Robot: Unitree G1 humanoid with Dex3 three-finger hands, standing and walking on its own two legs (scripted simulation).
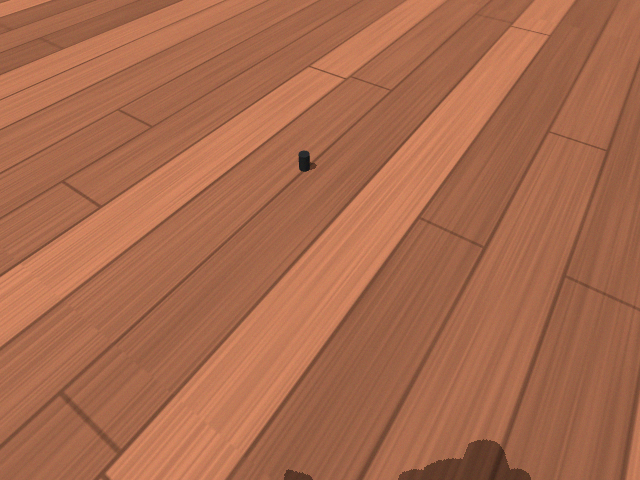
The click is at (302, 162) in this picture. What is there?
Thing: squat round
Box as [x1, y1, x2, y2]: [299, 151, 309, 171]
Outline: 300,151 299,169 305,171 309,168 309,153 307,151
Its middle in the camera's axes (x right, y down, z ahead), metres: -0.06 -0.38 +1.89
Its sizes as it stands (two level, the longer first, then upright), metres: 0.053 0.053 0.087
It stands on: the floor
